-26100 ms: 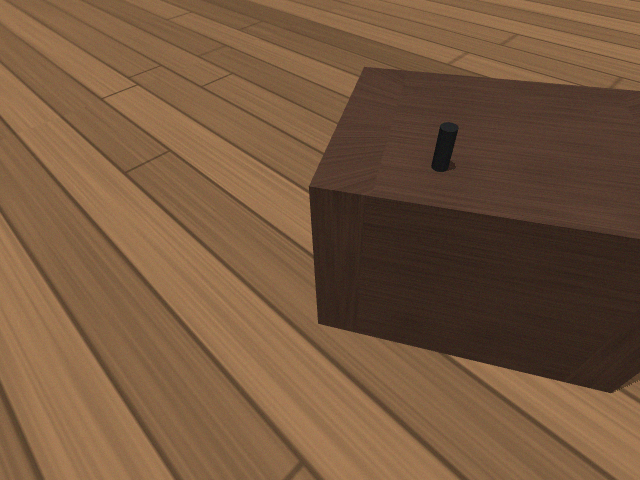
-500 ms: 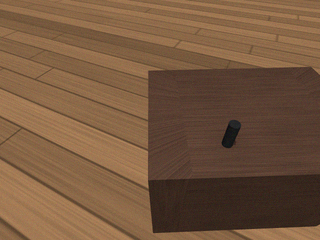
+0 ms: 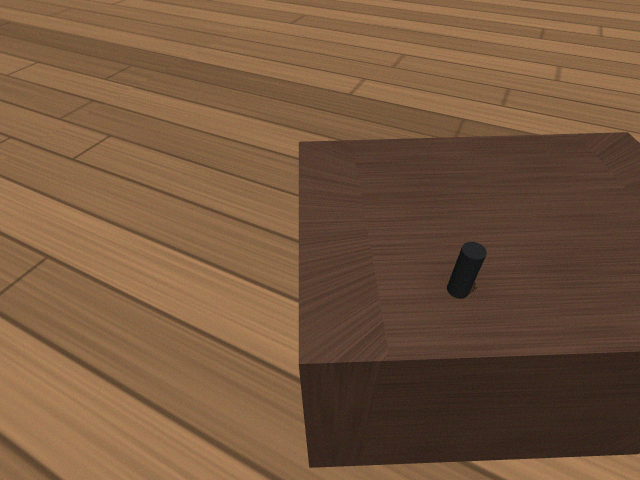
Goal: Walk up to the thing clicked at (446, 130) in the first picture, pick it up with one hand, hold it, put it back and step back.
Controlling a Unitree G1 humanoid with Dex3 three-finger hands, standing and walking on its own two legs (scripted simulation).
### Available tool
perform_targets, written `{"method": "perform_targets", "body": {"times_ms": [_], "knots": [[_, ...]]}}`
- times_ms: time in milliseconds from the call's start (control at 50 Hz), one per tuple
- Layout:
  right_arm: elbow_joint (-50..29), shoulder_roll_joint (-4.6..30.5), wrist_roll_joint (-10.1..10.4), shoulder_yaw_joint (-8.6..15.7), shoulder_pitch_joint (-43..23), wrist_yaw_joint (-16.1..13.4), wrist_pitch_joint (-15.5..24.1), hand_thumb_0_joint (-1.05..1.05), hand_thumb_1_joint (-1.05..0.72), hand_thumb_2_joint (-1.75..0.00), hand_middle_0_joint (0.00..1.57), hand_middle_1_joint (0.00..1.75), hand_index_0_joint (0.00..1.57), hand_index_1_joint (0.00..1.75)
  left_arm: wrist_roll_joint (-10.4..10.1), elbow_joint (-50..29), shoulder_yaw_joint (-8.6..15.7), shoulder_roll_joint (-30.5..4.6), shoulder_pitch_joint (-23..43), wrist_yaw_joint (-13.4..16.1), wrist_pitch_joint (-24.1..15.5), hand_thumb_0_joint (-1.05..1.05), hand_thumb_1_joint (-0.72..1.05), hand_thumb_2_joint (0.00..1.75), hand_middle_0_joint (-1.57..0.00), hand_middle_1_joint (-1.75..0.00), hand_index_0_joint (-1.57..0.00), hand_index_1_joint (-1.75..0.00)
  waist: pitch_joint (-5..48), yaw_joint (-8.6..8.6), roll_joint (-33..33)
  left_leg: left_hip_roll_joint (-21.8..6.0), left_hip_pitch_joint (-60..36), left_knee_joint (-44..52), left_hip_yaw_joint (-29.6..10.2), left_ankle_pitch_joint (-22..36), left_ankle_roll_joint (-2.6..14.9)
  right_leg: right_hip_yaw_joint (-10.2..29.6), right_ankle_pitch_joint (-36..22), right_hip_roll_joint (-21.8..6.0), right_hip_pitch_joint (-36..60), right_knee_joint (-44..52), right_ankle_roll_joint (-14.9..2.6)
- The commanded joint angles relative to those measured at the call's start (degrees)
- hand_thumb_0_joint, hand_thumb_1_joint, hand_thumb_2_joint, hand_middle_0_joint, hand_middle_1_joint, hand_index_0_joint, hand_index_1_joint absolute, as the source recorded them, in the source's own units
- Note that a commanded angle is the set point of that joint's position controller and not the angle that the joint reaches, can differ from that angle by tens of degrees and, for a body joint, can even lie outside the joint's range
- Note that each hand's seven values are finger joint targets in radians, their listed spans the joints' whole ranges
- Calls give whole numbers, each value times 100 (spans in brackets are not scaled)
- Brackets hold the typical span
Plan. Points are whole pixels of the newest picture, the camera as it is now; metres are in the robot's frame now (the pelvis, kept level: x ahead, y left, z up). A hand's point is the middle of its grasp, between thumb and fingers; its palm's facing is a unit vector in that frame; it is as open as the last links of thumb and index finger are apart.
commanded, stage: home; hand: right
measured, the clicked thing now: (465, 271) +0.49 -0.24 -0.08
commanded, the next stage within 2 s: stand in 0.48 s
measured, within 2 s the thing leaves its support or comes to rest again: neither
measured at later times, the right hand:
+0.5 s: hand out of the picture +0.07 -0.25 -0.16, palm faces -0.04 +0.93 -0.35, open 17.5 cm
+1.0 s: hand out of the picture +0.08 -0.25 -0.16, palm faces -0.05 +0.93 -0.35, open 10.1 cm
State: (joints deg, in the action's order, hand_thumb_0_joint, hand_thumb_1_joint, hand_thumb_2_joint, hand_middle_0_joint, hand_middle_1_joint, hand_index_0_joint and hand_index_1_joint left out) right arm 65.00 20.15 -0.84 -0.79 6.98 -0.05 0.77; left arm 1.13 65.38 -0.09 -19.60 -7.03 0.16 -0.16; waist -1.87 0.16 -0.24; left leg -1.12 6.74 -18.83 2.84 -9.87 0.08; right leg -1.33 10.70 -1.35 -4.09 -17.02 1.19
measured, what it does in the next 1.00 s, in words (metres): stands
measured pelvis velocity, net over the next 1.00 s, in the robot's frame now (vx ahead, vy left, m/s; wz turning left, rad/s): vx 0.01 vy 0.00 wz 0.02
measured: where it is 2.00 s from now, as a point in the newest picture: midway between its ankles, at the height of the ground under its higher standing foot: outside the picture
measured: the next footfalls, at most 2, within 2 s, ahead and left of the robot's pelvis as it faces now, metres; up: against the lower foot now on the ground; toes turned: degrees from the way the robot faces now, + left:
none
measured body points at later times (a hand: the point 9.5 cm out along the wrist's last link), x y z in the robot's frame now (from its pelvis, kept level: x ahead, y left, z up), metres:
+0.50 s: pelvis +0.00 +0.00 +0.00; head +0.01 +0.01 +0.45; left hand +0.07 +0.30 -0.14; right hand +0.07 -0.30 -0.13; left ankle +0.01 +0.11 -0.75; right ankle -0.01 -0.13 -0.75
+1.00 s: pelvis +0.01 +0.00 +0.00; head +0.02 +0.00 +0.45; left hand +0.07 +0.30 -0.14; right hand +0.09 -0.30 -0.13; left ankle +0.01 +0.11 -0.75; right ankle -0.01 -0.13 -0.75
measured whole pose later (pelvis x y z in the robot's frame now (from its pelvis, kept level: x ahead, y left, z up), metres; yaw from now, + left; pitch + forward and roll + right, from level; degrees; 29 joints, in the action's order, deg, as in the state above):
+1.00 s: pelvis +0.01 +0.00 +0.00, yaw +1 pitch -2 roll +0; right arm 65.4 20.2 -0.8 -0.4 6.5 0.1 0.7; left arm 1.0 65.0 0.1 -19.4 -7.1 0.1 -0.3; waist -2.3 0.1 -0.2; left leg -0.6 6.6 -18.2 2.0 -10.1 0.1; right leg -2.2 11.2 -1.8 -3.4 -16.2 1.3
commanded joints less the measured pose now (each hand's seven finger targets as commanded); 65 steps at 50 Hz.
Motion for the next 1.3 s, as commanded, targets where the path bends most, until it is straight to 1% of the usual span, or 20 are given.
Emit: {"method": "perform_targets", "body": {"times_ms": [0, 40, 120, 200, 260, 300, 420, 500, 560, 600, 620, 680, 720, 780, 940, 1040, 1080, 1140, 1220, 1280], "knots": [[-303, 1230, 10, 251, -250, -95, 118, 0, 58, -4, 5, 5, 5, 5, -32, -322, 194, -1180, 202, 59, -112, 0, 90, 90, -20, -30, -20, -30, 210, 1, -49, -691, -117, 334, -671, 722, 113, 526, -582, -630, -146, 330, -175], [-323, 1245, 14, 261, -229, -98, 126, 0, 58, -4, 5, 5, 5, 5, -16, -342, 200, -1195, 234, 62, -121, 0, 90, 90, -20, -30, -20, -30, 339, -18, -24, -710, -156, 288, -660, 977, 128, 512, -797, -641, -62, 304, -172], [-290, 1224, 3, 252, -154, -102, 127, 0, 58, -3, 5, 5, 5, 5, -30, -342, 205, -1204, 240, 64, -123, 0, 90, 90, -20, -30, -20, -30, 299, -33, -8, -693, -82, 316, -645, 973, 110, 515, -826, -653, -22, 289, -166], [-277, 1248, 2, 275, -167, -99, 110, 0, 57, -4, 5, 5, 5, 5, -29, -324, 208, -1181, 227, 48, -97, 0, 90, 90, -20, -30, -20, -30, 227, -37, 45, -660, -5, 443, -691, 339, 101, 494, -307, -610, -156, 344, -186], [-286, 1228, 12, 275, -222, -90, 121, 0, 58, -4, 5, 5, 5, 5, -20, -341, 192, -1166, 192, 51, -110, 0, 90, 90, -20, -30, -20, -30, 263, -9, 22, -683, -102, 374, -696, 689, 113, 483, -508, -636, -154, 318, -189], [-300, 1228, 17, 271, -212, -91, 131, 0, 58, -3, 5, 5, 5, 5, -21, -357, 190, -1173, 212, 57, -135, 0, 90, 90, -20, -30, -20, -30, 437, -11, 28, -722, -213, 240, -666, 1224, 144, 498, -964, -684, -12, 278, -181], [-260, 1258, 12, 275, -178, -98, 140, 0, 59, -3, 5, 5, 5, 5, -38, -324, 201, -1148, 198, 44, -93, 0, 90, 90, -20, -30, -20, -30, 241, -11, 133, -681, -50, 410, -696, 790, 100, 466, -589, -654, -48, 263, -192], [-292, 1250, 14, 288, -229, -97, 138, 0, 57, -4, 5, 5, 5, 5, -25, -345, 210, -1183, 206, 60, -107, 0, 90, 90, -20, -30, -20, -30, 363, 1, -21, -701, -190, 326, -709, 1107, 127, 446, -765, -666, -34, 254, -190], [-270, 1259, 9, 293, -177, -95, 129, 0, 58, -3, 5, 5, 5, 5, -25, -332, 208, -1173, 193, 53, -105, 0, 90, 90, -20, -30, -20, -30, 284, -11, -22, -691, -134, 342, -698, 960, 119, 445, -642, -670, -43, 285, -194], [-281, 1220, 19, 284, -209, -94, 132, 0, 42, -19, 20, 21, 20, 21, -40, -341, 207, -1180, 185, 51, -116, 0, 90, 90, -20, -30, -20, -30, 264, -17, -62, -679, -174, 329, -698, 1053, 115, 460, -734, -678, -90, 292, -193], [-284, 1227, 18, 285, -214, -92, 134, 0, 34, -27, 20, 29, 20, 29, -34, -343, 211, -1183, 217, 56, -117, 0, 90, 90, -20, -30, -20, -30, 301, -27, -60, -685, -187, 333, -713, 1042, 105, 448, -711, -673, -64, 288, -190], [-275, 1213, 24, 284, -243, -83, 118, 0, 10, -51, 20, 30, 20, 30, -42, -337, 211, -1188, 190, 55, -118, 0, 90, 90, -20, -30, -20, -30, 220, -16, -66, -677, -133, 354, -735, 877, 112, 439, -580, -672, -89, 324, -186], [-281, 1176, 24, 273, -178, -82, 127, 0, -6, -67, 20, 30, 20, 30, -38, -354, 213, -1208, 210, 53, -136, 0, 90, 90, -20, -30, -20, -30, 320, -47, -101, -682, -226, 300, -699, 1147, 112, 462, -873, -699, -62, 316, -189], [-267, 1220, 22, 276, -231, -82, 110, 0, -30, -90, 20, 30, 20, 30, -40, -339, 208, -1166, 172, 55, -121, 0, 90, 90, -20, -30, -20, -30, 205, -25, 46, -647, -108, 358, -711, 794, 93, 452, -602, -678, -104, 370, -171], [-278, 1238, 29, 278, -232, -87, 135, 0, -90, -90, 20, 30, 20, 30, -41, -362, 218, -1175, 140, 59, -138, 0, 90, 90, -20, -30, -20, -30, 423, -14, 45, -680, -267, 235, -683, 1373, 109, 432, -1123, -711, 67, 286, -184], [-297, 1228, 25, 275, -267, -91, 130, 0, -90, -90, 20, 30, 20, 30, -29, -385, 207, -1167, 149, 62, -126, 0, 90, 90, -20, -30, -20, -30, 367, -15, 6, -711, -296, 247, -705, 1359, 101, 387, -1019, -696, -22, 280, -179], [-282, 1211, 24, 267, -240, -86, 112, 0, -90, -90, 20, 30, 20, 30, -37, -366, 214, -1186, 153, 65, -124, 0, 90, 90, -20, -30, -20, -30, 303, -17, -30, -687, -209, 277, -702, 1129, 115, 410, -899, -699, 2, 317, -171], [-309, 1197, 22, 270, -223, -87, 118, 0, -90, -90, 20, 30, 20, 30, -37, -372, 224, -1217, 158, 69, -137, 0, 90, 90, -20, -30, -20, -30, 395, -32, -52, -695, -270, 233, -689, 1401, 125, 402, -1157, -728, 104, 264, -190], [-316, 1219, 19, 281, -270, -93, 123, 0, -90, -90, 20, 30, 20, 30, -42, -396, 231, -1191, 184, 64, -135, 0, 90, 90, -20, -30, -20, -30, 423, -15, -7, -700, -251, 229, -679, 1427, 126, 391, -1146, -727, 144, 248, -199], [-312, 1229, 20, 282, -257, -91, 117, 0, -90, -90, 20, 30, 20, 30, -31, -388, 234, -1187, 163, 61, -124, 0, 90, 90, -20, -30, -20, -30, 284, -9, 21, -665, -145, 310, -687, 1086, 113, 398, -840, -705, 53, 340, -182]]}}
